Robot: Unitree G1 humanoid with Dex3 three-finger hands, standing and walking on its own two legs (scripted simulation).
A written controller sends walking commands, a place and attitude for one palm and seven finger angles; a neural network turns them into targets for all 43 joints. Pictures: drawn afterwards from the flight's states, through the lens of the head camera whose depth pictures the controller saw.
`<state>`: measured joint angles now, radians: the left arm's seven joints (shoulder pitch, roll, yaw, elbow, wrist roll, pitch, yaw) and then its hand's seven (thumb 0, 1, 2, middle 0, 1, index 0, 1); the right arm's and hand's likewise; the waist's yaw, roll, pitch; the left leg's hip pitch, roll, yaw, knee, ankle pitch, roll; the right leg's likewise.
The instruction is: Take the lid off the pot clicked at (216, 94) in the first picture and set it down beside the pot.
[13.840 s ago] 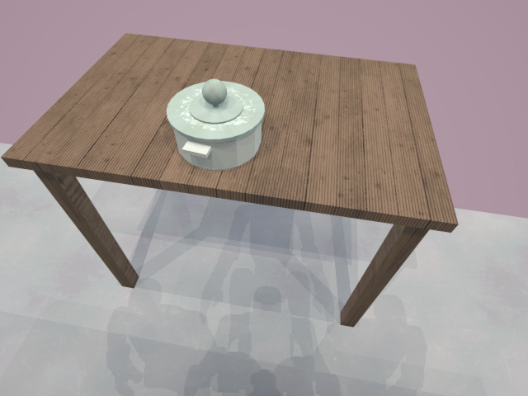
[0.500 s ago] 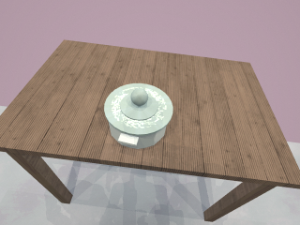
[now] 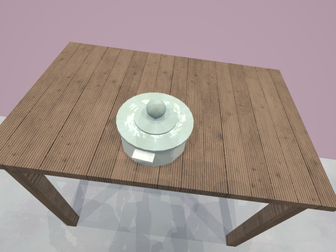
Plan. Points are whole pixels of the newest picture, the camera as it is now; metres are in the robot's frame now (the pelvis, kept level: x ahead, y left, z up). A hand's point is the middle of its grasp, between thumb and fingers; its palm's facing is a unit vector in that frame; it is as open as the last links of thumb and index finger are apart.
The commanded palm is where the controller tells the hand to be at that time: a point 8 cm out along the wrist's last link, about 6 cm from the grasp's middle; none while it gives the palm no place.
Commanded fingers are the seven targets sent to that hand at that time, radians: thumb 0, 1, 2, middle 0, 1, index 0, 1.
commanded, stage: look again from close up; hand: left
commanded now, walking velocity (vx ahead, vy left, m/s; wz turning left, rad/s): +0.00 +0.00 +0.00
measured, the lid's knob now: (156, 108) +0.43 +0.07 +0.10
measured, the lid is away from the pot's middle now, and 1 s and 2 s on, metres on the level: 0.00 0.00 0.00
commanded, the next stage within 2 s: lift the closed hand beside the body in 0.02 s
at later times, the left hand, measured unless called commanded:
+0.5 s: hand out of the picture +0.10 +0.18 -0.04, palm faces +0.15 -0.96 -0.22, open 4.7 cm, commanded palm +0.06 +0.23 -0.01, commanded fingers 0.00 0.90 0.90 -1.08 -1.26 -1.08 -1.26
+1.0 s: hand out of the picture +0.08 +0.19 +0.02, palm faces +0.28 -0.87 -0.40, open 3.1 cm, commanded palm +0.03 +0.22 +0.05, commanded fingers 0.00 0.90 0.90 -1.30 -1.50 -1.30 -1.50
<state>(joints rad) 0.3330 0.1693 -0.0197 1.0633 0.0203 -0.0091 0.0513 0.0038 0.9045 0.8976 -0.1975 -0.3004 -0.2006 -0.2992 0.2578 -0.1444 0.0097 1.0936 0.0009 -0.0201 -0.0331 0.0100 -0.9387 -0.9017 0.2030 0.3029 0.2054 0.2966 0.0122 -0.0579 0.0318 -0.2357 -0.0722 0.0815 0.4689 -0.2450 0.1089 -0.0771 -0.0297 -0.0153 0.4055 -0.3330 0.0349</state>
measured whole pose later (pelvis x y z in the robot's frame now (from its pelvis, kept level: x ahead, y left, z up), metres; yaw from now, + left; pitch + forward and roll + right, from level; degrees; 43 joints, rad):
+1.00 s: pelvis -0.03 -0.06 +0.00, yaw +2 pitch -3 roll -1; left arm 0.70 0.29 0.16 -0.15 -0.03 -0.06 0.07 0.02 0.89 0.90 -1.28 -1.49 -1.29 -1.49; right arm 0.23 -0.20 0.02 0.62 0.02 -0.07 -0.07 0.02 -0.90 -0.90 0.21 0.30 0.21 0.30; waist 0.05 0.05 0.01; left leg -0.24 -0.01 0.02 0.49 -0.20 0.03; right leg -0.08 0.04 -0.06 0.43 -0.31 -0.04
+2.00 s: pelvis -0.03 -0.04 +0.00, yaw +0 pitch +1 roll +0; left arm 0.49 0.61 0.09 -0.44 0.71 0.14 0.01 0.01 0.70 0.97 -1.22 -1.29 -1.22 -1.28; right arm 0.11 -0.28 0.02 0.51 0.04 0.18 -0.01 0.02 -0.91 -0.90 0.20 0.30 0.21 0.30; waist 0.07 0.12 -0.01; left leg -0.33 -0.01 0.07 0.52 -0.22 0.05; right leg -0.20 0.03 -0.02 0.51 -0.33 -0.03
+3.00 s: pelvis -0.08 +0.00 +0.00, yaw +3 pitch -2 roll -2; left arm -0.33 0.72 0.03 -0.09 0.74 0.10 -0.38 0.00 -0.37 1.53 -0.84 -0.09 -0.85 -0.09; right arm 0.09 -0.27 0.03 0.57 0.06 0.09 0.03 0.01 -0.91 -0.90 0.20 0.30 0.20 0.30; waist 0.08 0.12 0.04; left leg -0.31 -0.08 0.03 0.44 -0.10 0.11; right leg -0.17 -0.03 -0.06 0.46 -0.25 0.01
